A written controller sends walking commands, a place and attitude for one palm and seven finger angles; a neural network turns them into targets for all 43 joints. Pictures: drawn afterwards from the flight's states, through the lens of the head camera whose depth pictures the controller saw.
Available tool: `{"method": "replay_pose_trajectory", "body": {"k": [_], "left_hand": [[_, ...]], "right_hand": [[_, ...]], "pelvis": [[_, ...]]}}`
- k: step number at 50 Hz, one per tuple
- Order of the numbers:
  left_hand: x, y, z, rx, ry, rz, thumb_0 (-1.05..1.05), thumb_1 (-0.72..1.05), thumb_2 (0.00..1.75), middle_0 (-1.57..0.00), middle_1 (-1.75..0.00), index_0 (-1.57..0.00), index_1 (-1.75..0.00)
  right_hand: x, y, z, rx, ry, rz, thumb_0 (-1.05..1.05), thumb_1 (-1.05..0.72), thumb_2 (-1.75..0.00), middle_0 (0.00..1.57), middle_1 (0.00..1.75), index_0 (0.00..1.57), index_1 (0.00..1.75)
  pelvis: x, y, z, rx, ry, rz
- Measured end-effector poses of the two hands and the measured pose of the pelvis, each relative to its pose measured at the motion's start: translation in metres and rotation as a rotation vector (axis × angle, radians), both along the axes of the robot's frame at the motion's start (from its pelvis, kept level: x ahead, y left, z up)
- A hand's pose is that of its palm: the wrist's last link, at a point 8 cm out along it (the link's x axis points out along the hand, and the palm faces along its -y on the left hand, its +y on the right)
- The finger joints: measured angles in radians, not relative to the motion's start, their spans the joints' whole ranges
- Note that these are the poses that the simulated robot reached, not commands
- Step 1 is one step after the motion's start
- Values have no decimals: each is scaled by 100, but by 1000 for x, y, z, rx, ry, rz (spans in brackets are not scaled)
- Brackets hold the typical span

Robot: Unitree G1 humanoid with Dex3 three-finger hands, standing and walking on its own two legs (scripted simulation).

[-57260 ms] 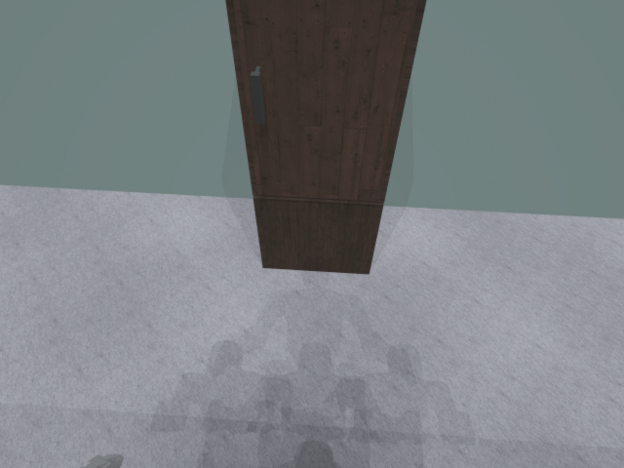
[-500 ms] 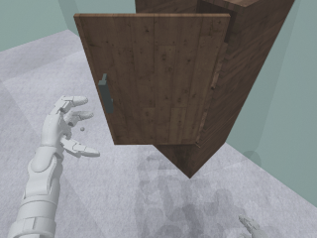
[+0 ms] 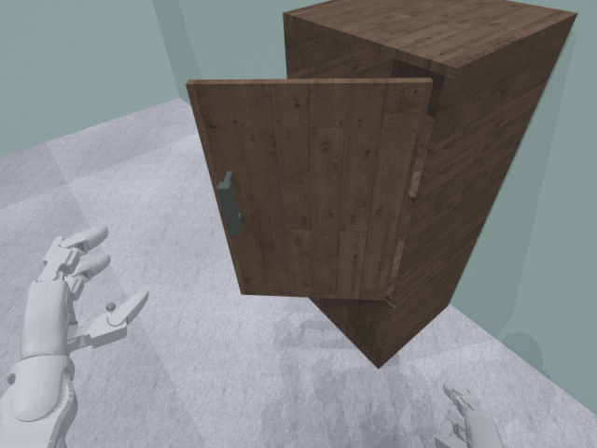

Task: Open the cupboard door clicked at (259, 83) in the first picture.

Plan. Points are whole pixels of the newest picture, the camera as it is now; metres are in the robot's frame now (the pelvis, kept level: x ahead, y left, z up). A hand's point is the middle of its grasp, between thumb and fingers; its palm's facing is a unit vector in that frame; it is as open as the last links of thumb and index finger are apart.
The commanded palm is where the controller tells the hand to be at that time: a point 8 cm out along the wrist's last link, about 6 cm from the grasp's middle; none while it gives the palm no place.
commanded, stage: draw the hand back to the body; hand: left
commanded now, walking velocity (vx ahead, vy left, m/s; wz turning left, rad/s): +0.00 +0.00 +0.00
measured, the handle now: (232, 203) +0.55 +0.20 +0.01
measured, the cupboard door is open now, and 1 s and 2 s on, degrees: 47 47 47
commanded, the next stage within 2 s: step back with the hand held close in 0.56 s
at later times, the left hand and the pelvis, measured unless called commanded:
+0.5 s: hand (78, 336) +0.18 +0.25 +0.15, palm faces +0.45 -0.80 -0.40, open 7.5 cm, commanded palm +0.14 +0.29 +0.17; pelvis +0.00 -0.01 +0.00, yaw +0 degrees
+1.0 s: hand (63, 331) +0.19 +0.27 +0.15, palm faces +0.33 -0.79 -0.52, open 7.5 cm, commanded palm +0.13 +0.31 +0.17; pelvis -0.02 +0.02 +0.00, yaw -1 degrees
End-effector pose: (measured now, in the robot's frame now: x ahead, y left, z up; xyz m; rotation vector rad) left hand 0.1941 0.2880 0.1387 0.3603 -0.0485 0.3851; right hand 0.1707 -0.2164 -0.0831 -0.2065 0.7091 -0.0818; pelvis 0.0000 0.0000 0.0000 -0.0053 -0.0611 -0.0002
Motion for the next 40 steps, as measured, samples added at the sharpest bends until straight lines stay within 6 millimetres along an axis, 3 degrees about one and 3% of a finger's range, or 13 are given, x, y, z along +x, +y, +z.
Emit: {"method": "replay_pose_trajectory", "body": {"k": [11, 15, 24, 30, 40], "left_hand": [[-52, -1, 31, 130, -30, 47, 1, 66, 80, -23, -45, -22, -45], [-62, 1, 34, 142, -41, 72, 1, 77, 84, -22, -38, -21, -38], [-54, -3, 24, 98, -43, 74, 1, 87, 89, -21, -32, -21, -31], [-49, -5, 28, 111, -55, 43, 1, 88, 89, -21, -31, -21, -30], [-41, 9, 38, 176, -71, 33, 1, 88, 89, -21, -31, -21, -30]], "right_hand": [[-7, -14, -6, 3, -7, -16, 1, -91, -90, 20, 30, 20, 30], [-3, -17, -6, -6, -23, -9, 1, -91, -90, 20, 30, 20, 30], [4, -16, 0, -15, -57, -2, 1, -91, -90, 20, 30, 20, 30], [5, -14, 3, -10, -66, -6, 1, -91, -90, 20, 30, 20, 30], [-2, -13, 0, -14, -11, -29, 1, -91, -90, 20, 30, 20, 30]], "pelvis": [[2, -6, 0, -1, -14, -3], [0, -7, 0, -1, -20, 4], [-1, -10, 0, 2, -23, 1], [1, -9, 0, 1, -25, -5], [0, -2, 0, -10, 25, -5]]}}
